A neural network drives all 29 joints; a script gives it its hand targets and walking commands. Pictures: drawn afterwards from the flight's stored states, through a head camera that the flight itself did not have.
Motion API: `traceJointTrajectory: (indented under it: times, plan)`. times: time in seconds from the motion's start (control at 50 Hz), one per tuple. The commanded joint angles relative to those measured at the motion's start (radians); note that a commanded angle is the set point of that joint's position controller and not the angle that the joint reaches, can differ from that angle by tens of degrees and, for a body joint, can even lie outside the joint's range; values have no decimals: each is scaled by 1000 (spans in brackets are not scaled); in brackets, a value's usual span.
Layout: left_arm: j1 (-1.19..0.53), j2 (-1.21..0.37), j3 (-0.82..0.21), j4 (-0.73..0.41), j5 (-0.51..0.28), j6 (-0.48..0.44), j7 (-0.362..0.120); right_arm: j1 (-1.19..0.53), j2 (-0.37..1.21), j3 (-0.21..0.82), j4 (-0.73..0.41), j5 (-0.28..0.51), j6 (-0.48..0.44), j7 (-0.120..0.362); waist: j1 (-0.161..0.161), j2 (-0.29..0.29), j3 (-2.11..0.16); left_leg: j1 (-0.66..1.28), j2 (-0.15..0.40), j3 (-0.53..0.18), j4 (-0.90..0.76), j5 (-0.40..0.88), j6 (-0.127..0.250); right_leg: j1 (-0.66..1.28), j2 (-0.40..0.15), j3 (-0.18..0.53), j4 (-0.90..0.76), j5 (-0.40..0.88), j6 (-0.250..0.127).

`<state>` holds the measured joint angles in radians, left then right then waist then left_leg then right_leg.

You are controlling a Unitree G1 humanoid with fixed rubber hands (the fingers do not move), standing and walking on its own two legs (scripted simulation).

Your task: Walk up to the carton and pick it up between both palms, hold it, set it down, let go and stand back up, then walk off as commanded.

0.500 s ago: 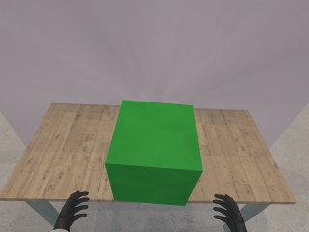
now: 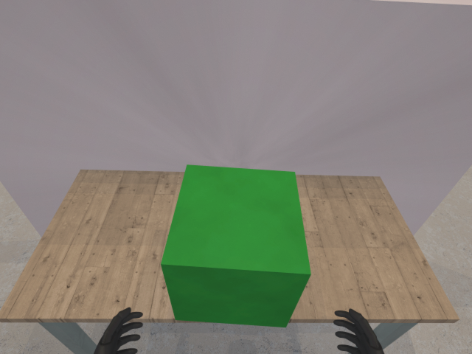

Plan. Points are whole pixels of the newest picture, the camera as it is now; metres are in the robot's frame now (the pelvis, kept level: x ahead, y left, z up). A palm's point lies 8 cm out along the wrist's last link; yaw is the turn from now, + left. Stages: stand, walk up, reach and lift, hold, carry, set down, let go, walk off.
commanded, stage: set down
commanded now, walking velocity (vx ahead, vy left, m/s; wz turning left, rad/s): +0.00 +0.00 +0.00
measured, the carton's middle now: (235, 245) +0.38 +0.01 -0.08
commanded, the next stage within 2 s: let go in 0.18 s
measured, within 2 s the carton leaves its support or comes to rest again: neither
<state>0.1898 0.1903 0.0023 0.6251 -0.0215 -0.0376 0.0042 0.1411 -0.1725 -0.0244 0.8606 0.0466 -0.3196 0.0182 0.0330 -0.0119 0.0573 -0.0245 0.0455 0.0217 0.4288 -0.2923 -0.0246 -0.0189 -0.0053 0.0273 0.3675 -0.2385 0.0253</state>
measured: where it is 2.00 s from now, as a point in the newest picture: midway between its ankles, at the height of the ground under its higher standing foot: outside the picture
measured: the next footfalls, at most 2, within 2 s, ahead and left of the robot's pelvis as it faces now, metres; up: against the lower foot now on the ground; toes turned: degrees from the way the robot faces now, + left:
none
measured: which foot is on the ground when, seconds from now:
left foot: down 0.00-1.00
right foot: down 0.00-1.00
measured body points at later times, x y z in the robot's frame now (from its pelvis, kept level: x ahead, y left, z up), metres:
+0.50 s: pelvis +0.01 -0.01 +0.00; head +0.00 +0.00 +0.45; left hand +0.16 +0.22 -0.09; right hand +0.17 -0.23 -0.08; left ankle -0.03 +0.12 -0.74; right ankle -0.02 -0.14 -0.74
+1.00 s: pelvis -0.01 -0.01 +0.00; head -0.04 +0.00 +0.44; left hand +0.10 +0.29 -0.10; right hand +0.11 -0.30 -0.10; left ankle -0.03 +0.12 -0.74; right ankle -0.02 -0.14 -0.74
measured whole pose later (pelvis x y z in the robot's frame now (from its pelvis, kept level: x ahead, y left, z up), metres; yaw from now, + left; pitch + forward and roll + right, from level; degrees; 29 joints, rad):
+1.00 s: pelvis -0.01 -0.01 +0.00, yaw +2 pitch -5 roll -1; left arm 0.26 0.33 0.06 0.73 0.02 0.00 0.01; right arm 0.25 -0.33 -0.06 0.81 -0.02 -0.01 -0.01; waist 0.00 0.00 0.01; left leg -0.10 0.03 -0.02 0.49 -0.30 -0.02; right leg -0.10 -0.02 -0.01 0.46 -0.28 0.02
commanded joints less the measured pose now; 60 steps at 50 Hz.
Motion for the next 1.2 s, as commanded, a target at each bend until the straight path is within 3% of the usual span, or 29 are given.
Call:
traceJointTrajectory:
  times: [0.0, 0.1, 0.16, 0.18, 0.3, 0.34, 0.44, 0.5, 0.58, 0.62, 0.68, 0.7, 0.72, 0.76, 0.82, 0.86, 0.88, 0.9, 0.96, 1.1, 1.12, 1.16, 1.18]
  plan:
    - [-80, 84, 43, -123, 19, 9, 1, -71, -127, -29, -123, -6, -18, -6, -8, 32, -26, -16, -61, 49, -83, 413, -64, -13, 69, -40, -80, 218, -52]
    - [-88, 100, 60, -209, 22, 13, 0, -45, -111, -25, -222, -29, -13, -19, 0, 7, -47, -28, -68, 63, -94, 386, -52, 32, 53, -32, -75, 291, -40]
    - [-100, 69, 45, -137, 53, 67, -3, -47, -111, -34, -147, -49, 24, -18, -11, 55, 13, 5, -62, 60, -113, 347, -50, -15, 55, -41, -93, 199, -40]
    - [-98, 81, 49, -186, 42, 65, -4, -24, -105, -33, -204, -52, 23, -23, -7, 32, -13, 12, -61, 70, -111, 350, -44, -8, 55, -40, -97, 195, -40]
    - [-75, 76, 48, -189, 54, 90, -3, -8, -113, -31, -227, -59, 34, -25, -1, 26, -23, 29, -63, 72, -107, 385, -40, -9, 54, -46, -91, 278, -30]
    - [-60, 95, 59, -217, 37, 82, -10, 18, -97, -21, -285, -62, 28, -34, -6, 2, -30, 26, -62, 85, -93, 383, -34, 1, 53, -39, -90, 288, -28]
    - [-71, 76, 52, -186, 64, 114, -8, -6, -123, -32, -224, -66, 42, -28, 0, 33, -11, 47, -59, 74, -95, 384, -37, -28, 55, -44, -89, 282, -25]
    - [-66, 88, 60, -213, 46, 105, -13, 15, -104, -25, -267, -64, 35, -36, -2, -6, -40, 55, -66, 85, -85, 397, -27, -26, 48, -38, -87, 328, -15]
    - [-67, 77, 54, -200, 61, 114, -7, -7, -117, -32, -226, -63, 36, -29, -8, 28, -32, 62, -64, 78, -80, 425, -38, -41, 53, -45, -77, 344, -17]
    - [-60, 85, 56, -219, 51, 108, -12, -2, -109, -24, -243, -57, 32, -30, -3, -4, -39, 65, -63, 82, -77, 415, -30, -48, 48, -44, -78, 349, -12]
    - [-63, 83, 51, -210, 53, 107, -9, -13, -112, -26, -216, -59, 33, -30, -12, 8, -38, 66, -63, 80, -77, 407, -30, -59, 47, -46, -72, 346, -11]
    - [68, 259, 130, -97, 67, 48, 14, 68, -315, -54, -153, -72, 165, -55, 5, 65, -150, -62, 45, -26, 18, 656, 14, -37, -69, 7, 62, 543, -31]
    - [73, 287, 134, -76, 54, 28, 20, 77, -321, -79, -178, -70, 213, -63, -13, 35, -163, -28, 38, -24, 26, 645, 27, -34, -79, 14, 55, 576, -23]
    - [59, 221, 101, -64, 50, 9, 15, 87, -290, -69, -190, -73, 247, -68, -20, 55, -199, -22, 43, -11, 58, 645, 27, -29, -83, 8, 79, 618, -28]
    - [-8, 219, 89, -61, 48, 11, 14, 73, -268, -60, -179, -69, 265, -55, -27, -17, -118, -53, 46, -49, 11, 462, 23, -89, -82, 3, 37, 457, -29]
    - [19, 240, 94, -33, 50, 13, 18, 44, -270, -62, -181, -75, 276, -47, -20, 21, -80, -104, 44, -50, 1, 408, 28, -82, -82, 10, 25, 372, -24]
    - [3, 237, 85, -28, 48, 11, 13, 52, -283, -63, -173, -71, 280, -46, -33, 44, -49, -108, 41, -54, -8, 377, 27, -107, -90, 14, 20, 341, -29]
    - [-10, 258, 93, -29, 53, 8, 12, 47, -277, -60, -166, -71, 284, -40, -24, 5, -55, -118, 44, -67, -22, 370, 31, -99, -85, 4, 16, 300, -30]
    - [-12, 276, 83, -7, 47, 4, 10, 34, -308, -67, -154, -68, 285, -29, -32, -4, 2, -134, 40, -85, -46, 275, 33, -141, -88, 6, -11, 216, -30]
    - [25, 299, 62, 70, 34, -5, 10, 61, -348, -54, -93, -63, 282, -28, -24, 36, 10, -155, 41, -113, -73, 230, 41, -109, -97, 18, -37, 133, -33]
    - [19, 334, 70, 75, 33, -7, 12, 65, -342, -55, -85, -57, 282, -26, -31, -13, 18, -154, 42, -124, -89, 210, 37, -122, -94, 15, -36, 97, -29]
    - [25, 320, 61, 93, 28, -2, 9, 56, -356, -52, -69, -62, 283, -25, -21, -2, 24, -162, 38, -128, -101, 129, 42, -124, -94, 16, -55, 59, -32]
    - [19, 316, 55, 99, 30, -3, 10, 68, -350, -49, -61, -55, 284, -24, -32, 25, 48, -176, 38, -132, -109, 120, 39, -140, -99, 25, -55, 44, -32]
